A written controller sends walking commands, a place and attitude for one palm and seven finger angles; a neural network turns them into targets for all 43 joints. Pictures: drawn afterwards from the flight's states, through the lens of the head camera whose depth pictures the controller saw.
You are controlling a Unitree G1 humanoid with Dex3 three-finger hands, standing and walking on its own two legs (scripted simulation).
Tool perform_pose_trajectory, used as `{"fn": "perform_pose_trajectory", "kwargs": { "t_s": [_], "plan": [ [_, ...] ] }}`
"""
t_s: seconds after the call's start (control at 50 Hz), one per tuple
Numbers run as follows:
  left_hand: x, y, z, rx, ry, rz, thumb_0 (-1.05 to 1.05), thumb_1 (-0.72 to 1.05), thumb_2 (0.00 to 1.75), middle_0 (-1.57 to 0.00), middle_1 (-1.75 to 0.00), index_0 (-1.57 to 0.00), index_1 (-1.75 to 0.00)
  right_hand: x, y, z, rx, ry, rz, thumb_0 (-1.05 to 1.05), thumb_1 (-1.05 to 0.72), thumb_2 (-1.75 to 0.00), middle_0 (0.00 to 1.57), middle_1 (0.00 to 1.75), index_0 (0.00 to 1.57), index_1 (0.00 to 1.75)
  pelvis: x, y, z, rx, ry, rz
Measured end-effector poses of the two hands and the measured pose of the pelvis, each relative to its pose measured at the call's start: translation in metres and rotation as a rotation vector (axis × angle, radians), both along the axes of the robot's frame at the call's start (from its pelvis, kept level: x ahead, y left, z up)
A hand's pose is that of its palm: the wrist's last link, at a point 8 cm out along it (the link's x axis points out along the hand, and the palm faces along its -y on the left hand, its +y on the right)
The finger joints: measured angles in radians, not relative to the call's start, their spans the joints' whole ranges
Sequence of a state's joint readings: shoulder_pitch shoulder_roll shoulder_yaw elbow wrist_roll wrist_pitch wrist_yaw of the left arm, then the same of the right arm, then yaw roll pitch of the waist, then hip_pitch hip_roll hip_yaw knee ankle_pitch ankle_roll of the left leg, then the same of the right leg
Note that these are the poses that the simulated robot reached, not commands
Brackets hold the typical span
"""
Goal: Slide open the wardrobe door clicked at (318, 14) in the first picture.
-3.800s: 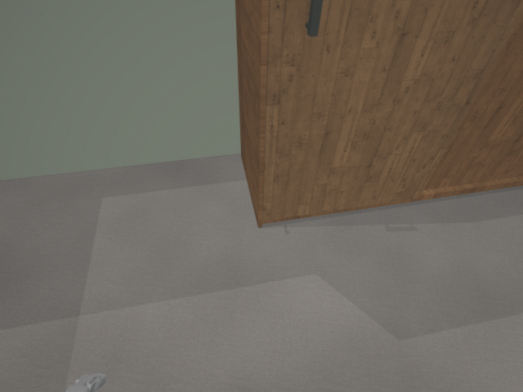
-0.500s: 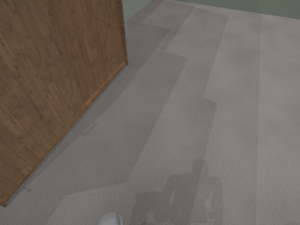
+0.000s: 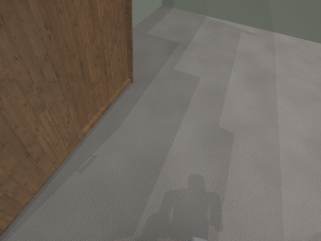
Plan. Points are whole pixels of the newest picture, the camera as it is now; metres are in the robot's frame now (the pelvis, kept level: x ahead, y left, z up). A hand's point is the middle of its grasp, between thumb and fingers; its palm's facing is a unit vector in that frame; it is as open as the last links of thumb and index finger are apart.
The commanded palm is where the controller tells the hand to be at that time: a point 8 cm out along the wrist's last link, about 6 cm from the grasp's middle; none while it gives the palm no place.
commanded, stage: walk to a spot facing it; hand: left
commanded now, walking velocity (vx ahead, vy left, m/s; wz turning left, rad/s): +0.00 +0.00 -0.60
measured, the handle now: out of the picture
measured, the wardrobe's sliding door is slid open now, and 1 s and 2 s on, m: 0.00 0.00 0.00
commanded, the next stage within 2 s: turn to face it in 0.04 s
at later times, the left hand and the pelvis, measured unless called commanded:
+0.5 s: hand (122, 209) +0.24 +0.13 -0.17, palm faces +0.03 -0.99 -0.15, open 7.3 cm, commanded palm none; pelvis +0.12 -0.03 -0.01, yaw +3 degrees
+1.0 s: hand out of the picture +0.12 +0.27 -0.17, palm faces +0.37 -0.90 -0.25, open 7.3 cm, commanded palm none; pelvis +0.11 +0.03 +0.00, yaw +19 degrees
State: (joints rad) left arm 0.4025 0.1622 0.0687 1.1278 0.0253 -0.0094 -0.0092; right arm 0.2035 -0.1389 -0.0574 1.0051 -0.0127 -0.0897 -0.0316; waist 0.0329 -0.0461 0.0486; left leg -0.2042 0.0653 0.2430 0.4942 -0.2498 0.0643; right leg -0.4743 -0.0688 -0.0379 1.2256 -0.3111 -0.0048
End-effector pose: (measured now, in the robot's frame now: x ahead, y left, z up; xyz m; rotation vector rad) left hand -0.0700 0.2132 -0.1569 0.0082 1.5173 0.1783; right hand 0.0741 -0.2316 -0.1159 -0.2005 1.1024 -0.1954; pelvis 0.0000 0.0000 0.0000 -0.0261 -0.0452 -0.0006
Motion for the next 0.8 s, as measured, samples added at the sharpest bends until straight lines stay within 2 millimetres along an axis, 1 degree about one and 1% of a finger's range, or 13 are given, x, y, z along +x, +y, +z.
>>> {"fn": "perform_pose_trajectory", "kwargs": {
  "t_s": [0.1, 0.18, 0.24, 0.3, 0.34, 0.38, 0.44, 0.48, 0.52, 0.6, 0.68, 0.74, 0.8],
  "plan": [
    [0.097, 0.021, 0.004, 0.031, -0.145, -0.052, 0.0, 0.91, 0.9, -0.2, -0.3, -0.2, -0.3, -0.03, -0.005, -0.001, -0.016, 0.134, -0.084, -0.02, -0.95, -0.9, 0.2, 0.3, 0.2, 0.3, 0.032, 0.005, 0.005, 0.007, 0.008, -0.042],
    [0.169, 0.023, 0.01, 0.046, -0.229, -0.113, 0.0, 0.91, 0.9, -0.2, -0.3, -0.2, -0.3, -0.051, 0.003, -0.008, 0.017, 0.23, -0.152, -0.01, -0.94, -0.9, 0.2, 0.3, 0.2, 0.3, 0.055, 0.003, 0.004, 0.011, 0.011, -0.073],
    [0.218, 0.015, 0.013, 0.059, -0.274, -0.176, 0.0, 0.92, 0.9, -0.2, -0.3, -0.2, -0.3, -0.064, 0.012, -0.014, 0.06, 0.296, -0.193, 0.0, -0.93, -0.9, 0.2, 0.3, 0.2, 0.3, 0.072, -0.002, 0.002, 0.013, 0.014, -0.078],
    [0.262, -0.002, 0.015, 0.072, -0.324, -0.228, 0.0, 0.92, 0.9, -0.2, -0.3, -0.2, -0.3, -0.074, 0.021, -0.024, 0.115, 0.373, -0.225, 0.0, -0.92, -0.9, 0.2, 0.3, 0.2, 0.3, 0.089, -0.012, -0.003, 0.02, 0.018, -0.066],
    [0.287, -0.015, 0.013, 0.079, -0.367, -0.242, 0.0, 0.91, 0.9, -0.2, -0.3, -0.2, -0.3, -0.078, 0.025, -0.033, 0.156, 0.43, -0.236, 0.0, -0.92, -0.9, 0.2, 0.3, 0.2, 0.3, 0.103, -0.021, -0.01, 0.033, 0.022, -0.047],
    [0.302, -0.026, 0.012, 0.082, -0.404, -0.237, 0.0, 0.91, 0.9, -0.2, -0.3, -0.2, -0.3, -0.076, 0.027, -0.041, 0.188, 0.478, -0.233, 0.01, -0.91, -0.9, 0.2, 0.3, 0.2, 0.3, 0.111, -0.026, -0.016, 0.024, 0.027, -0.032],
    [0.307, -0.036, 0.016, 0.07, -0.432, -0.201, 0.0, 0.91, 0.9, -0.2, -0.3, -0.2, -0.3, -0.057, 0.023, -0.043, 0.195, 0.491, -0.198, 0.01, -0.91, -0.9, 0.2, 0.3, 0.2, 0.3, 0.115, -0.028, -0.014, 0.016, 0.023, 0.018],
    [0.301, -0.037, 0.018, 0.066, -0.431, -0.16, 0.0, 0.91, 0.89, -0.2, -0.3, -0.2, -0.3, -0.034, 0.017, -0.043, 0.183, 0.465, -0.159, 0.01, -0.91, -0.9, 0.2, 0.3, 0.2, 0.3, 0.116, -0.026, -0.012, 0.016, 0.022, 0.041],
    [0.295, -0.032, 0.018, 0.07, -0.434, -0.104, -0.01, 0.92, 0.89, -0.2, -0.3, -0.21, -0.3, -0.007, 0.01, -0.042, 0.16, 0.415, -0.119, 0.01, -0.91, -0.9, 0.2, 0.3, 0.2, 0.3, 0.118, -0.023, -0.01, 0.013, 0.024, 0.066],
    [0.281, -0.006, 0.013, 0.089, -0.425, -0.046, -0.03, 0.93, 0.89, -0.21, -0.3, -0.21, -0.3, 0.051, -0.001, -0.035, 0.09, 0.288, -0.033, 0.01, -0.91, -0.9, 0.2, 0.3, 0.2, 0.3, 0.118, -0.012, -0.011, 0.001, 0.029, 0.112],
    [0.258, 0.03, -0.007, 0.096, -0.394, 0.02, -0.02, 0.92, 0.89, -0.21, -0.3, -0.21, -0.3, 0.104, -0.002, -0.028, -0.002, 0.163, 0.054, 0.01, -0.91, -0.9, 0.2, 0.3, 0.2, 0.3, 0.116, 0.008, -0.023, -0.02, 0.028, 0.158],
    [0.236, 0.057, -0.019, 0.107, -0.34, 0.064, -0.01, 0.92, 0.89, -0.21, -0.3, -0.21, -0.3, 0.127, 0.004, -0.021, -0.051, 0.101, 0.103, 0.0, -0.91, -0.9, 0.2, 0.3, 0.2, 0.3, 0.113, 0.02, -0.029, -0.016, 0.03, 0.179],
    [0.215, 0.076, -0.012, 0.126, -0.286, 0.1, 0.0, 0.92, 0.89, -0.2, -0.3, -0.2, -0.3, 0.137, 0.012, -0.008, -0.075, 0.093, 0.143, 0.0, -0.91, -0.9, 0.2, 0.3, 0.2, 0.3, 0.113, 0.027, -0.019, -0.023, 0.042, 0.21]
  ]
}}
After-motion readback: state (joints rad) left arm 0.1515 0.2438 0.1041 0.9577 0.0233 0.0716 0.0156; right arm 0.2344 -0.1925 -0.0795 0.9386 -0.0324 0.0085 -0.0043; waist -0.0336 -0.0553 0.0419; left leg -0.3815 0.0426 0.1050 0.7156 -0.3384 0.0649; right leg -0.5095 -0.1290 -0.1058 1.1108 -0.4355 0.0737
